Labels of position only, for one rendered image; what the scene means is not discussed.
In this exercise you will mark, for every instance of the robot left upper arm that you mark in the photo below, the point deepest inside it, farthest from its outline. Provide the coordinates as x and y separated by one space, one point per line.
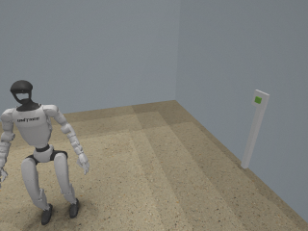
54 111

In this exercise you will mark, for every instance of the button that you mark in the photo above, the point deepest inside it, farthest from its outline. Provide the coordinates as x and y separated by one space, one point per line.
258 99

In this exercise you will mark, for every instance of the robot left forearm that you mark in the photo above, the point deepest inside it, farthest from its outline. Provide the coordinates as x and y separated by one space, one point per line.
78 149

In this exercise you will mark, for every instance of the robot left hand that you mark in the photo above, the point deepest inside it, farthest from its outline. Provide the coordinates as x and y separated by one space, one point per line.
82 161

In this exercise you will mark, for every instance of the left robot foot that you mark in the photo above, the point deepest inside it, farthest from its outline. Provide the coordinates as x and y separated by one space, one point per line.
74 209

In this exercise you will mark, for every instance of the panel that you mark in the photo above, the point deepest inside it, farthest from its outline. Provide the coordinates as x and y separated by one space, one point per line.
255 126

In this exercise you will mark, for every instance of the robot right forearm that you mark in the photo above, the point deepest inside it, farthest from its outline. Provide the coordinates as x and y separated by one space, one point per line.
4 151

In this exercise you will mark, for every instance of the robot right thigh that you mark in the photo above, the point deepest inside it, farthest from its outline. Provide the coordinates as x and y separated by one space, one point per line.
30 177

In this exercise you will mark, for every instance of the robot right upper arm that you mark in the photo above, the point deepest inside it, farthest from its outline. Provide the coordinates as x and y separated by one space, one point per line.
7 125

